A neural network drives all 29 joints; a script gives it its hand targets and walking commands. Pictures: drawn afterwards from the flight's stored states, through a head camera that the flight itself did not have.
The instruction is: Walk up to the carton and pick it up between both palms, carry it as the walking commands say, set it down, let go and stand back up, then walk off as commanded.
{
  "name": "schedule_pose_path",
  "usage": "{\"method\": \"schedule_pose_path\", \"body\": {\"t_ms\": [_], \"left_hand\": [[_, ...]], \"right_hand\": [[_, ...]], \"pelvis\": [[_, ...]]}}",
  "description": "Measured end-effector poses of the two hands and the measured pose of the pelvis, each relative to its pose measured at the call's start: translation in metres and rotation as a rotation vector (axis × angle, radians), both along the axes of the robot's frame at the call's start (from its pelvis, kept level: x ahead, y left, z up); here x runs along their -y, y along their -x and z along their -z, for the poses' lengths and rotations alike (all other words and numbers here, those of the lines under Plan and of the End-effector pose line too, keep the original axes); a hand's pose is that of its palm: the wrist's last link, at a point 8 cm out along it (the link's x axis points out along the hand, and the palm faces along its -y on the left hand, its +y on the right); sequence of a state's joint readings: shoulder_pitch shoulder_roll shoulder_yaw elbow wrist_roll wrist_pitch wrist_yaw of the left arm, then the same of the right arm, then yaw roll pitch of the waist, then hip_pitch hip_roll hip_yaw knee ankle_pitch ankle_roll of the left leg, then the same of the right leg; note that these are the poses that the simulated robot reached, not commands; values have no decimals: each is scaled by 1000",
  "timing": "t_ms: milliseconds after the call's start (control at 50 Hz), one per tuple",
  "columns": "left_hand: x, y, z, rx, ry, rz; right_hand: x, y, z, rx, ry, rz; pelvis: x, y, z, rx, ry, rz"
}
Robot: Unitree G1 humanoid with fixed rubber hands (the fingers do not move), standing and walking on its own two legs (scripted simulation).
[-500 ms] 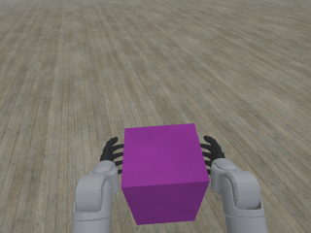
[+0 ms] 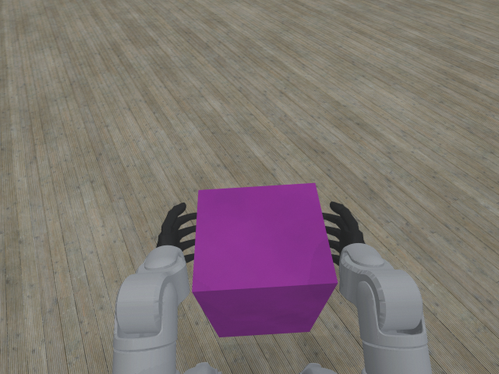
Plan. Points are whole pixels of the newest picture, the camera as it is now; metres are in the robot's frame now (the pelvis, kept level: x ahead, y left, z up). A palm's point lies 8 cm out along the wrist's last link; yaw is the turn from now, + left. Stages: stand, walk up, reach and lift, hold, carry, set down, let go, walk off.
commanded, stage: carry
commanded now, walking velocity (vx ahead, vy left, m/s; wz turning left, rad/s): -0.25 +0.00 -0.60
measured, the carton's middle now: (261, 270) +0.28 +0.00 +0.02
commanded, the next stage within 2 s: none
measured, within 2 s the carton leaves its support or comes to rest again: neither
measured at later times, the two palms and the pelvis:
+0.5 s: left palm (226, 309) +0.19 +0.05 +0.11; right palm out of the picture +0.11 -0.20 +0.10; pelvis -0.12 +0.01 +0.01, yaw -19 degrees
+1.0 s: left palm out of the picture +0.04 +0.04 +0.12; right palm out of the picture -0.10 -0.17 +0.12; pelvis -0.27 +0.07 +0.03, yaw -36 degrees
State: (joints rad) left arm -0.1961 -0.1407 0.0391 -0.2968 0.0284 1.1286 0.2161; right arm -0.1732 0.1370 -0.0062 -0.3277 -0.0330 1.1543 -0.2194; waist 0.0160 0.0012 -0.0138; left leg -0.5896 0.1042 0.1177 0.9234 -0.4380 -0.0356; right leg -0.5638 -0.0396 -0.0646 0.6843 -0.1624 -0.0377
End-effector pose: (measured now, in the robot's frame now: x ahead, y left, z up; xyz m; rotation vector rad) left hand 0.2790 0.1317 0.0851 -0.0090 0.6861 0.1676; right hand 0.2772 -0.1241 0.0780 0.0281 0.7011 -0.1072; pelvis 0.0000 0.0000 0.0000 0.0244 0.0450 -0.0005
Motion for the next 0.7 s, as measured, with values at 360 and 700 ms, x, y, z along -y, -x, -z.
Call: {"method": "schedule_pose_path", "body": {"t_ms": [360,700], "left_hand": [[38,50,-34,61,49,220],[124,152,-13,19,6,521]], "right_hand": [[31,107,-44,61,52,218],[92,276,-19,19,11,527]], "pelvis": [[-20,71,-24,-16,79,233],[-29,182,-17,-32,12,449]]}}
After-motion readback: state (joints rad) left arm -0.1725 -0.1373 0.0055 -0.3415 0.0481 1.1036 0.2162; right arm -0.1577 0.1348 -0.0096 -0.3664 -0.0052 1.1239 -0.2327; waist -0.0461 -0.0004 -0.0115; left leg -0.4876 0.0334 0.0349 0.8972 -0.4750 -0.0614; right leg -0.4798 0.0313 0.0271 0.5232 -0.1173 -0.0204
